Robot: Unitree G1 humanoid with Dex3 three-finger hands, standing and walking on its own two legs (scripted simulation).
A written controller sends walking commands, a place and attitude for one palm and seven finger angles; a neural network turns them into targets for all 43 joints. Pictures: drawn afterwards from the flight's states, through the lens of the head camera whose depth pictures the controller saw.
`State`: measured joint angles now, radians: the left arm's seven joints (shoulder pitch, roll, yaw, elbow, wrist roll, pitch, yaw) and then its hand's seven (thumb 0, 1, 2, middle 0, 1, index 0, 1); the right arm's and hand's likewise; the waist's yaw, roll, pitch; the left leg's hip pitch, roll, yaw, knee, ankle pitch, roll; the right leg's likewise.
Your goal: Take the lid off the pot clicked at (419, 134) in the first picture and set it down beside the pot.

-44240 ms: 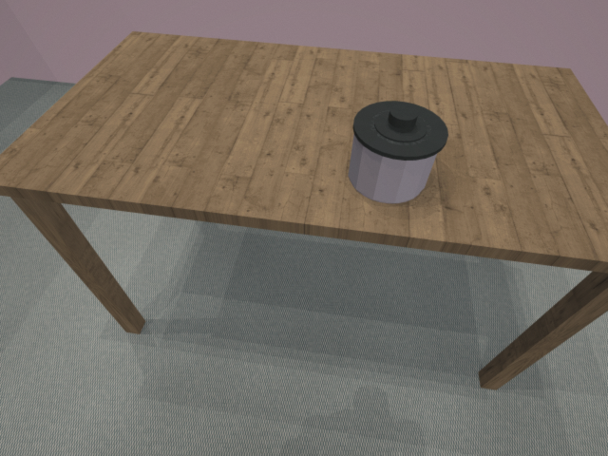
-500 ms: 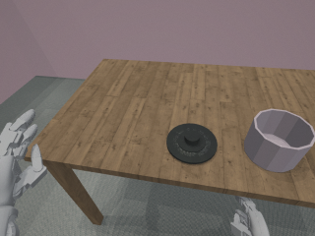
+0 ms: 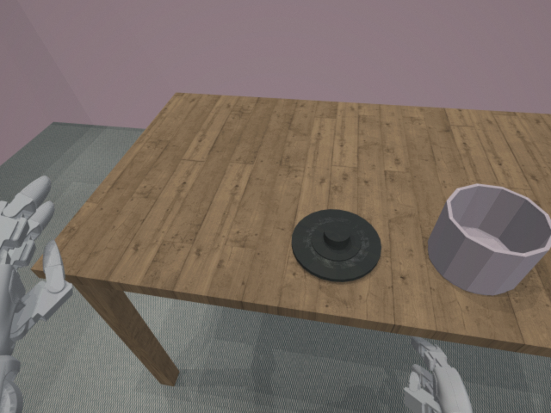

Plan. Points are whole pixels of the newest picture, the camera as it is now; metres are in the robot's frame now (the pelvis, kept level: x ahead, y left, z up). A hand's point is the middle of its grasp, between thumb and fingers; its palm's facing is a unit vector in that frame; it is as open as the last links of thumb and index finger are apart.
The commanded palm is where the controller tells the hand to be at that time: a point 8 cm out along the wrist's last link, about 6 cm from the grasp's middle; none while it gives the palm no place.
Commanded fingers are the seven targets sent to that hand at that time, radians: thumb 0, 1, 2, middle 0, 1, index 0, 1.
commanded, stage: step back with the hand held close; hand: left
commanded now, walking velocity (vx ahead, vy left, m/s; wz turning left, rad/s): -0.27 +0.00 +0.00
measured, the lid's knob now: (336, 234) +0.43 -0.05 +0.01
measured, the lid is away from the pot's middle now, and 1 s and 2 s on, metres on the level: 0.25 0.25 0.25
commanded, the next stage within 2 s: stop stepping back and stand still in 1.32 s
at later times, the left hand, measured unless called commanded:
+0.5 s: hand (51, 282) +0.19 +0.27 +0.18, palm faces +0.27 -0.77 -0.57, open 7.4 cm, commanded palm +0.13 +0.31 +0.19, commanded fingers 0.00 0.90 0.90 -0.20 -0.30 -0.20 -0.30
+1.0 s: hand out of the picture +0.12 +0.27 +0.18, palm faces +0.26 -0.84 -0.48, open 7.4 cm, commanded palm +0.05 +0.32 +0.19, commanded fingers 0.00 0.90 0.90 -0.20 -0.30 -0.20 -0.30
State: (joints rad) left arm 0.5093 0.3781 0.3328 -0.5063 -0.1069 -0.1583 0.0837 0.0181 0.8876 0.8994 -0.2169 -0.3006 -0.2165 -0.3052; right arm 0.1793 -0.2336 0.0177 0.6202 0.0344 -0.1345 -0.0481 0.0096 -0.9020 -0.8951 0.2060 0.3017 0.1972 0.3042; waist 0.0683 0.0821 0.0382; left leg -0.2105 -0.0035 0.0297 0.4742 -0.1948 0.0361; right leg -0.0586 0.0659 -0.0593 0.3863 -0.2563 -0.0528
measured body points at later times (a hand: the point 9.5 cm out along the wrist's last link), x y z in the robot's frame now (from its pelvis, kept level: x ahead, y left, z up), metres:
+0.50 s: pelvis -0.01 +0.03 -0.01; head +0.05 +0.03 +0.44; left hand +0.17 +0.31 +0.21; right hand +0.17 -0.20 -0.10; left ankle +0.04 +0.10 -0.74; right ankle -0.02 -0.08 -0.74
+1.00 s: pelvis -0.09 +0.05 -0.01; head -0.03 +0.08 +0.44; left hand +0.10 +0.31 +0.21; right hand +0.11 -0.17 -0.07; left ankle +0.00 +0.13 -0.74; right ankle -0.14 -0.12 -0.72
